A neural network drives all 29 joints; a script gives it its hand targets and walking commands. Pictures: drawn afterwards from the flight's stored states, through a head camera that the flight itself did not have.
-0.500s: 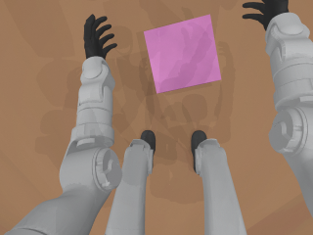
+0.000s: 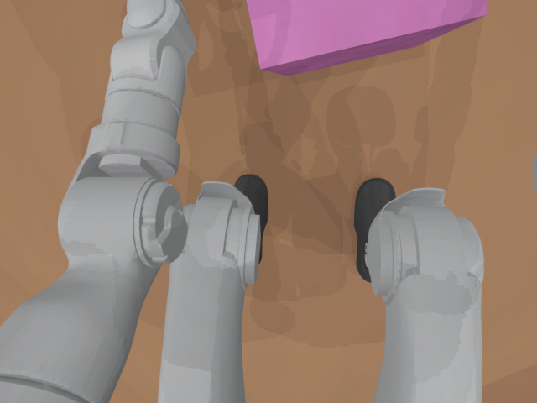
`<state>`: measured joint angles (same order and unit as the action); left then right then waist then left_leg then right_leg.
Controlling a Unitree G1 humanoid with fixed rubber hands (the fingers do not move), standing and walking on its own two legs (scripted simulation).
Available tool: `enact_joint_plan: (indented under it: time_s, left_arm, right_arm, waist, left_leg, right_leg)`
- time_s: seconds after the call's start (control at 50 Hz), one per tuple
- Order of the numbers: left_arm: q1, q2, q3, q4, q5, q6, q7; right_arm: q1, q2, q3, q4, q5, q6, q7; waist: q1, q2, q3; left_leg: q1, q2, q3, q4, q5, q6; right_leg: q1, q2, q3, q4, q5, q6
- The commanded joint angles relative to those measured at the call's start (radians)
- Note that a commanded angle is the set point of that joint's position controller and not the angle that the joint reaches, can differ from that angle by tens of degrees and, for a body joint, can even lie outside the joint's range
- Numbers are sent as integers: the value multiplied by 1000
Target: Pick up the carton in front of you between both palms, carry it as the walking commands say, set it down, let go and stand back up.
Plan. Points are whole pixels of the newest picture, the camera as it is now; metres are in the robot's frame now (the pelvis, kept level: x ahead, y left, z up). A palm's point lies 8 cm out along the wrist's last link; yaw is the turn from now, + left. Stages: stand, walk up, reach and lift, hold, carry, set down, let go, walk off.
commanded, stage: reach and lift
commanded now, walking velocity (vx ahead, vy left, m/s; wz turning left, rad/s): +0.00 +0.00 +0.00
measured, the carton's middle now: out of the picture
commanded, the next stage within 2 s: none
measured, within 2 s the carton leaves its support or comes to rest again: leaves its support in 0.92 s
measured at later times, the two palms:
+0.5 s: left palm out of the picture +0.54 +0.13 -0.20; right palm out of the picture +0.57 -0.21 -0.20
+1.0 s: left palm out of the picture +0.55 +0.11 -0.17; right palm out of the picture +0.56 -0.19 -0.19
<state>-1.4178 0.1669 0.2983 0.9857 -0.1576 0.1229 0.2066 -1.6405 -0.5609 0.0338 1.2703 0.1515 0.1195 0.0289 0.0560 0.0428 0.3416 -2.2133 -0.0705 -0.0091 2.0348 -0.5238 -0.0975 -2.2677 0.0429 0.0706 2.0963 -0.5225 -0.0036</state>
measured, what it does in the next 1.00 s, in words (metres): stands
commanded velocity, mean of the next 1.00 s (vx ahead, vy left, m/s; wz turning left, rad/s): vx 0.00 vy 0.00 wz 0.00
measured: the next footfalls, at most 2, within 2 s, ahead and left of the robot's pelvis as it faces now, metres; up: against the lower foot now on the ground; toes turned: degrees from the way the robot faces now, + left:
none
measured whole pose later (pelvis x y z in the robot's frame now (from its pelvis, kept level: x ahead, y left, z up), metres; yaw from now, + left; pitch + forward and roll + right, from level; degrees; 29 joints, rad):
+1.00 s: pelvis +0.02 +0.00 -0.03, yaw -1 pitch +39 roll +4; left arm -1.33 0.08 0.42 0.86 -0.06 0.19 0.20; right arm -1.46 -0.36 -0.02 1.07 0.05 0.22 -0.06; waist 0.02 0.08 0.26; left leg -2.26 -0.13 -0.05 2.17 -0.59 -0.12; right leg -2.30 0.02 0.04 2.22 -0.59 -0.01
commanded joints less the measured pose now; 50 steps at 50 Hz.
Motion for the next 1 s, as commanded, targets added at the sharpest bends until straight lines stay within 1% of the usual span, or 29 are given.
enact_joint_plan:
  time_s: [0.0, 0.04, 0.12, 0.18, 0.24, 0.3, 0.36, 0.42, 0.5, 0.54, 0.56, 0.6, 0.62, 0.64, 0.66, 0.68, 0.72, 0.76, 0.78, 0.8, 0.82, 0.86, 0.92, 0.94, 0.98]
  left_arm:
    - [-254, 129, 7, -47, 1, -38, -10]
    - [-279, 143, -1, -40, 4, -55, -13]
    - [-265, 143, -33, -41, -16, -80, -11]
    - [-221, 120, -68, -5, -55, -89, -24]
    - [-186, 111, -87, -25, -69, -98, -24]
    - [-164, 104, -94, -19, -77, -96, -12]
    - [-160, 101, -78, 5, -61, -91, -8]
    - [-185, 99, -67, 6, -45, -91, -5]
    - [-249, 48, -95, 1, -51, -88, -8]
    - [-290, -19, -112, -1, -49, -87, -15]
    - [-301, -46, -103, 5, -34, -86, -18]
    - [-312, -114, -62, 20, 22, -80, -27]
    - [-298, -123, -21, 30, 66, -76, -29]
    - [-391, -343, -72, -12, 69, -65, -73]
    - [-445, -500, -81, -1, 96, -49, -120]
    - [-491, -633, -98, -4, 112, -29, -164]
    - [-522, -776, -107, -29, 130, 3, -229]
    - [-517, -844, -113, -62, 139, 22, -264]
    - [-516, -878, -115, -79, 137, 29, -277]
    - [-515, -908, -126, -101, 126, 34, -286]
    - [-518, -935, -140, -118, 110, 37, -292]
    - [-519, -984, -177, -146, 76, 41, -297]
    - [-520, -1050, -256, -200, 25, 52, -293]
    - [-526, -1066, -284, -228, 10, 58, -289]
    - [-545, -1089, -333, -301, -9, 73, -282]
  right_arm:
    - [-327, -113, 10, -60, 9, -33, -4]
    - [-356, -113, 7, -86, 18, -47, -10]
    - [-335, -119, 14, -96, 46, -71, -26]
    - [-278, -82, 27, -92, 47, -79, -38]
    - [-235, -57, 16, -121, 38, -85, -46]
    - [-213, -50, 7, -116, 31, -82, -49]
    - [-210, -29, 5, -95, 26, -77, -43]
    - [-234, -24, 10, -91, 31, -77, -37]
    - [-283, 39, 58, -87, 57, -74, -28]
    - [-320, 118, 93, -90, 75, -70, -18]
    - [-333, 148, 95, -88, 73, -68, -13]
    - [-347, 234, 92, -78, 51, -58, 5]
    - [-338, 251, 74, -64, 28, -52, 15]
    - [-414, 486, 122, -99, 43, -43, 53]
    - [-448, 638, 124, -93, 24, -35, 94]
    - [-456, 775, 122, -116, 8, -26, 132]
    - [-413, 937, 89, -143, -28, -1, 186]
    - [-375, 1017, 58, -175, -45, 15, 214]
    - [-363, 1032, 46, -198, -61, 21, 221]
    - [-358, 1057, 45, -222, -64, 26, 224]
    - [-353, 1077, 49, -246, -62, 28, 224]
    - [-356, 1117, 72, -306, -50, 30, 219]
    - [-382, 1180, 136, -434, -15, 32, 202]
    - [-392, 1201, 160, -485, -2, 36, 194]
    - [-408, 1245, 202, -585, 18, 53, 175]
  waist:
    - [17, -175, -1181]
    - [9, -155, -1173]
    - [3, -123, -1223]
    - [-20, -146, -1236]
    - [-29, -144, -1281]
    - [-34, -139, -1249]
    - [-24, -140, -1153]
    - [-16, -138, -1127]
    - [-17, -140, -1120]
    - [-10, -135, -1112]
    - [-6, -129, -1105]
    - [9, -124, -1082]
    - [21, -124, -1061]
    - [16, -135, -1063]
    - [4, -134, -1034]
    - [-7, -132, -1018]
    - [-24, -123, -989]
    - [-32, -94, -997]
    - [-43, -78, -1004]
    - [-49, -75, -1032]
    - [-61, -75, -1067]
    - [-76, -79, -1161]
    - [-97, -106, -1374]
    - [-100, -117, -1458]
    - [-96, -142, -1634]
  left_leg:
    - [480, 23, 121, -67, 186, 15]
    - [501, 23, 116, -41, 215, 20]
    - [512, 14, 123, 6, 304, 16]
    - [481, 6, 119, 27, 351, 17]
    - [495, -2, 114, 28, 381, 18]
    - [504, -10, 108, 18, 364, 18]
    - [480, -13, 99, 4, 306, 19]
    - [493, -15, 95, -3, 284, 21]
    - [520, -22, 91, -10, 261, 24]
    - [539, -30, 91, -11, 252, 27]
    - [547, -34, 91, -12, 247, 28]
    - [561, -41, 94, -16, 234, 31]
    - [563, -44, 96, -17, 226, 32]
    - [550, -56, 95, -18, 233, 42]
    - [521, -63, 100, -4, 230, 42]
    - [498, -70, 102, 9, 234, 46]
    - [460, -82, 112, 24, 227, 52]
    - [441, -87, 121, 27, 238, 53]
    - [424, -90, 124, 29, 244, 51]
    - [419, -93, 125, 29, 264, 52]
    - [419, -95, 125, 35, 291, 53]
    - [427, -99, 126, 44, 345, 53]
    - [453, -105, 132, 44, 410, 48]
    - [463, -107, 136, 40, 426, 45]
    - [490, -114, 145, 23, 442, 39]
  right_leg:
    - [699, -64, -5, -166, 193, 13]
    - [662, -60, -4, -144, 219, 13]
    - [726, -53, 3, -91, 331, 6]
    - [762, -51, 0, -67, 412, 9]
    - [774, -48, -11, -56, 445, 10]
    - [731, -49, -24, -59, 395, 9]
    - [641, -54, -28, -73, 301, 10]
    - [600, -55, -29, -80, 253, 10]
    - [589, -53, -30, -92, 214, 9]
    - [583, -46, -28, -97, 200, 8]
    - [579, -42, -29, -98, 193, 9]
    - [571, -30, -31, -100, 177, 11]
    - [560, -25, -34, -99, 166, 14]
    - [561, -8, -28, -107, 176, 8]
    - [545, 4, -34, -100, 181, 5]
    - [526, 12, -38, -91, 199, 0]
    - [505, 27, -56, -83, 217, -6]
    - [485, 37, -67, -77, 238, -10]
    - [489, 39, -68, -78, 248, -14]
    - [500, 41, -71, -77, 275, -17]
    - [519, 43, -74, -74, 309, -18]
    - [583, 45, -78, -67, 384, -16]
    - [747, 45, -87, -66, 504, -6]
    - [816, 46, -90, -68, 547, -2]
    - [956, 53, -97, -77, 615, 6]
